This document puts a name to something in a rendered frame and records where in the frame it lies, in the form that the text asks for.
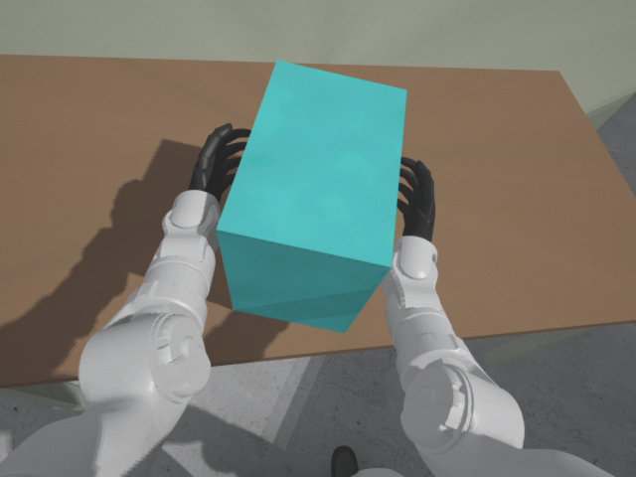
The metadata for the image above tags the robot left upper arm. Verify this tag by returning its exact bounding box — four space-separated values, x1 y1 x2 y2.
0 312 211 477

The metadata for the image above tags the left robot forearm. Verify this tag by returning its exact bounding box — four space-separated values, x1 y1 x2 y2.
79 190 221 398

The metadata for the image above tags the right robot forearm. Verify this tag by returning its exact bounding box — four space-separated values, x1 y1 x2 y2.
381 236 497 393

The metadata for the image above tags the right robot hand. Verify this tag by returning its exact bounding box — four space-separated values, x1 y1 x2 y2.
397 157 435 242

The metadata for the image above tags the table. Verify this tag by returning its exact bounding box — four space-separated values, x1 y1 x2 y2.
0 55 636 412

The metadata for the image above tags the left robot hand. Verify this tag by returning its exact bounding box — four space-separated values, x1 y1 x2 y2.
188 123 251 203

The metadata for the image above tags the robot right upper arm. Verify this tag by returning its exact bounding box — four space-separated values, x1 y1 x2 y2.
400 364 615 477

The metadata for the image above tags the robot right foot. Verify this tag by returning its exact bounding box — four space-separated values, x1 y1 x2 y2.
331 446 359 477

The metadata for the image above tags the carton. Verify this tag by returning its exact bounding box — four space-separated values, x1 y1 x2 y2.
216 61 407 333

